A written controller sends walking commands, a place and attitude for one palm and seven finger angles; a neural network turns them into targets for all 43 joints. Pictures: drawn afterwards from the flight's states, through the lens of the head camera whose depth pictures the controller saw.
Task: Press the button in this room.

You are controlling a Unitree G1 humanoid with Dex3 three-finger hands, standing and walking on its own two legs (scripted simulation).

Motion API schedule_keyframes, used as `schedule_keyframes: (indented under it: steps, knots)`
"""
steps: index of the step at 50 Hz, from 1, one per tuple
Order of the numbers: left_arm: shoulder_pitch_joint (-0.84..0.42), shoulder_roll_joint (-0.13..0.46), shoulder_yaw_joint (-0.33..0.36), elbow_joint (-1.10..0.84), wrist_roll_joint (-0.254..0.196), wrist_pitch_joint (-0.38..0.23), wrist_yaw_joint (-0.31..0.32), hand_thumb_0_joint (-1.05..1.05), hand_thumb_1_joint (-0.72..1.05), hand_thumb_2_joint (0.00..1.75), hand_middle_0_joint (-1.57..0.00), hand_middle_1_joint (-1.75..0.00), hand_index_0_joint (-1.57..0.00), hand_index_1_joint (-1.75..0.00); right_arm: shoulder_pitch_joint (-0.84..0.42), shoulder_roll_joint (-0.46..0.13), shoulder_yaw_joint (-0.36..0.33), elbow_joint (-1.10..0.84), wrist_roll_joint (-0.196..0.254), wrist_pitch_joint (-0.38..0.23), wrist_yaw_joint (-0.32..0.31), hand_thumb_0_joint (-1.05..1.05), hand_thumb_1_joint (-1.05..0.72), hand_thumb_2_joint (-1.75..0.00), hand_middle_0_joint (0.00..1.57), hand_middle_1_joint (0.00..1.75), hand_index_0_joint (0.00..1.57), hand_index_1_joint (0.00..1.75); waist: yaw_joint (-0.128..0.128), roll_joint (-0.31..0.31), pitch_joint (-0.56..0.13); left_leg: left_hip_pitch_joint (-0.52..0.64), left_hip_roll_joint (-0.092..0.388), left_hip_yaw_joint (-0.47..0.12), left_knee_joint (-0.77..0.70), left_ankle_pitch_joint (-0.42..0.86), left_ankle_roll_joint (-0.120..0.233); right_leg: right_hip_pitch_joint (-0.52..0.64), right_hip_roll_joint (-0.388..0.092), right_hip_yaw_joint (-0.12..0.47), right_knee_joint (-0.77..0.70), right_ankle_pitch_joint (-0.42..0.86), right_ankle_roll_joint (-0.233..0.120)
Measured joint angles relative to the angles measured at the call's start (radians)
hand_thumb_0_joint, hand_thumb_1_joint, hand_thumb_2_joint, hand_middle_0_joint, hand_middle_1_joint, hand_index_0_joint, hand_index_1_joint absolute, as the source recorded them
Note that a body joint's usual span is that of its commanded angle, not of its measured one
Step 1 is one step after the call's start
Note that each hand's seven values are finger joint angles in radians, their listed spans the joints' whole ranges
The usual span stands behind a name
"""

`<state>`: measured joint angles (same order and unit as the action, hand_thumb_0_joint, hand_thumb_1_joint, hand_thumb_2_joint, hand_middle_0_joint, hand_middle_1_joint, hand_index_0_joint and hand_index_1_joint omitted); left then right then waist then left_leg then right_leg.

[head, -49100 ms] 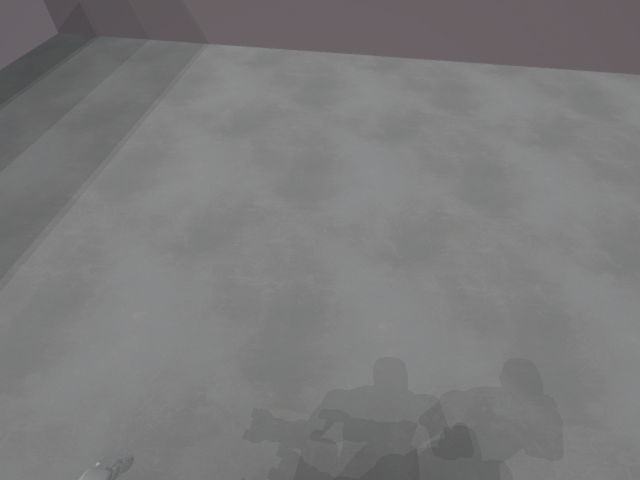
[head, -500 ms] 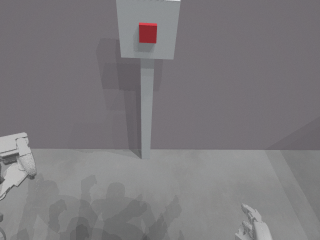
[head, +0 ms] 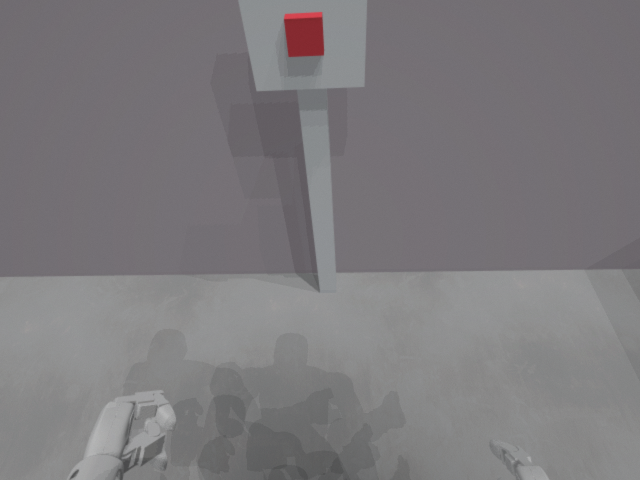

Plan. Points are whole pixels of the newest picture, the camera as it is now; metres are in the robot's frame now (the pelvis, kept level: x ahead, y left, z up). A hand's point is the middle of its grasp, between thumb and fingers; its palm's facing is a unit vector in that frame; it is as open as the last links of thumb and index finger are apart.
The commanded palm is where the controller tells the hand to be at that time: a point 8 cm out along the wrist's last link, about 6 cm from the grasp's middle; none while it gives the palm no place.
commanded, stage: let the arm hang, fingers relaxed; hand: left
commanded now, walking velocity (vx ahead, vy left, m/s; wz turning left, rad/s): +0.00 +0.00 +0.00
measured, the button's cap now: (305, 34) +0.78 +0.04 +0.18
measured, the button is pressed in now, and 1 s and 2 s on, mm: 0 0 0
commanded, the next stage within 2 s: stand and wait in 0.92 s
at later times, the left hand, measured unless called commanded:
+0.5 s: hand out of the picture +0.00 +0.24 -0.14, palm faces +0.01 -0.95 -0.31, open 6.4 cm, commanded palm none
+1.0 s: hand out of the picture +0.09 +0.25 -0.13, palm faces -0.02 -0.95 -0.32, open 7.3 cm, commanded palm none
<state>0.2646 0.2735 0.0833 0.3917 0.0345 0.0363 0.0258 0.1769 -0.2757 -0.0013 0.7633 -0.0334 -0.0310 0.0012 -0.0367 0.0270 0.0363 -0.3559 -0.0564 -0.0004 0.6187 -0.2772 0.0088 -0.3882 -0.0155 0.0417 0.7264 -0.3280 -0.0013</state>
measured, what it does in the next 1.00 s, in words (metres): stands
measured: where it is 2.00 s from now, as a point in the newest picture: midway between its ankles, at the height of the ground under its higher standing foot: outside the picture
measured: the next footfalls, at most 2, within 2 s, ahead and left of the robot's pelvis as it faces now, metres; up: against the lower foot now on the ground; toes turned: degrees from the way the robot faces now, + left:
none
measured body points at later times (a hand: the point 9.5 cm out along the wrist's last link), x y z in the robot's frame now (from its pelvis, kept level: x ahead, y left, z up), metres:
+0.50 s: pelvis -0.03 +0.01 +0.02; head -0.01 +0.00 +0.47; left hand +0.00 +0.29 -0.12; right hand -0.01 -0.25 -0.13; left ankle +0.01 +0.12 -0.72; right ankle +0.01 -0.10 -0.72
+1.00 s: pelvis +0.00 +0.02 +0.03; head +0.03 +0.00 +0.47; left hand +0.09 +0.30 -0.11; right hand +0.07 -0.27 -0.12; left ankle +0.01 +0.12 -0.72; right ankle +0.01 -0.11 -0.72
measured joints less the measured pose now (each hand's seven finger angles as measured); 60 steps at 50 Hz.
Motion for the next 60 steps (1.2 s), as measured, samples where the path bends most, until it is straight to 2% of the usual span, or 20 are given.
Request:
schedule_keyframes:
  steps: [2,4,5,9,12,15,24,29,42,60]
  knots:
    - [-0.008,-0.033,-0.05,0.15,0.002,0.0,-0.011,0.01,0.91,0.9,-1.15,-1.34,-1.15,-1.35,-0.01,0.011,0.0,0.015,0.011,0.019,0.002,0.01,-0.9,-0.9,0.2,0.3,0.2,0.3,0.004,-0.006,0.021,0.001,0.015,-0.003,0.028,-0.032,-0.014,0.021,0.018,-0.001,-0.022,0.002,-0.019]
    - [0.001,-0.069,-0.1,0.273,0.001,0.002,-0.026,0.01,0.91,0.9,-1.09,-1.28,-1.09,-1.29,-0.008,0.018,-0.008,0.036,0.016,0.038,0.0,0.01,-0.9,-0.9,0.2,0.3,0.2,0.3,-0.004,0.0,0.038,0.012,0.027,-0.02,0.041,-0.096,-0.014,0.047,0.032,-0.017,-0.046,0.003,-0.032]
    - [0.007,-0.082,-0.103,0.318,0.007,-0.004,-0.011,0.02,0.91,0.9,-1.05,-1.26,-1.05,-1.25,-0.005,0.022,-0.011,0.05,0.017,0.045,-0.001,0.01,-0.9,-0.9,0.2,0.3,0.2,0.3,-0.004,0.001,0.043,0.02,0.033,-0.028,0.04,-0.1,-0.012,0.06,0.039,-0.024,-0.067,0.012,-0.036]
    - [0.0,-0.054,-0.083,0.45,-0.008,-0.014,-0.009,0.02,0.9,0.9,-0.91,-1.14,-0.93,-1.11,0.019,0.036,-0.015,0.124,0.02,0.06,-0.007,0.01,-0.9,-0.9,0.2,0.3,0.2,0.3,0.013,-0.009,0.066,0.071,0.053,-0.049,-0.032,0.02,-0.016,0.104,0.061,-0.05,-0.146,0.062,-0.041]
    - [-0.01,-0.037,-0.076,0.532,-0.014,-0.008,-0.011,0.02,0.91,0.9,-0.81,-1.02,-0.82,-1.0,0.036,0.042,-0.011,0.182,0.016,0.067,-0.011,0.0,-0.9,-0.9,0.2,0.3,0.2,0.3,0.032,-0.015,0.067,0.094,0.058,-0.048,-0.08,0.04,-0.023,0.135,0.064,-0.048,-0.214,0.104,-0.036]
    - [-0.016,-0.03,-0.071,0.593,-0.016,-0.005,-0.016,0.01,0.91,0.9,-0.71,-0.89,-0.72,-0.88,0.051,0.041,-0.012,0.227,0.012,0.071,-0.01,0.0,-0.9,-0.9,0.2,0.3,0.2,0.3,0.041,-0.007,0.058,0.105,0.057,-0.046,-0.123,0.064,-0.017,0.152,0.062,-0.045,-0.27,0.139,-0.032]
    - [-0.047,-0.007,-0.049,0.699,-0.015,-0.016,-0.019,0.01,0.91,0.9,-0.4,-0.52,-0.4,-0.53,0.075,0.031,-0.024,0.306,0.01,0.056,-0.011,0.0,-0.9,-0.9,0.2,0.3,0.2,0.3,0.033,0.009,0.033,0.12,0.044,-0.033,-0.174,0.097,0.002,0.164,0.046,-0.034,-0.318,0.159,-0.021]
    - [-0.082,0.003,-0.043,0.72,-0.015,-0.025,-0.021,0.01,0.91,0.9,-0.28,-0.39,-0.28,-0.4,0.071,0.023,-0.027,0.333,0.011,0.045,-0.012,0.0,-0.9,-0.9,0.2,0.3,0.2,0.3,0.029,0.004,0.027,0.134,0.03,-0.023,-0.191,0.102,0.01,0.168,0.032,-0.025,-0.316,0.167,-0.012]
    - [-0.16,0.014,-0.052,0.733,-0.016,-0.046,-0.024,0.01,0.91,0.9,-0.21,-0.3,-0.21,-0.31,-0.005,-0.007,-0.025,0.349,0.017,0.026,-0.008,0.0,-0.9,-0.9,0.2,0.3,0.2,0.3,0.02,0.0,0.034,0.17,0.018,-0.018,-0.234,0.103,0.018,0.194,0.019,-0.018,-0.338,0.157,0.002]
    - [-0.205,0.033,-0.063,0.736,-0.019,-0.056,-0.022,0.01,0.91,0.9,-0.21,-0.3,-0.2,-0.3,-0.103,-0.047,-0.017,0.346,0.021,0.022,-0.008,0.0,-0.9,-0.9,0.2,0.3,0.2,0.3,0.024,-0.003,0.048,0.225,0.026,-0.022,-0.286,0.092,0.009,0.247,0.025,-0.02,-0.385,0.145,-0.004]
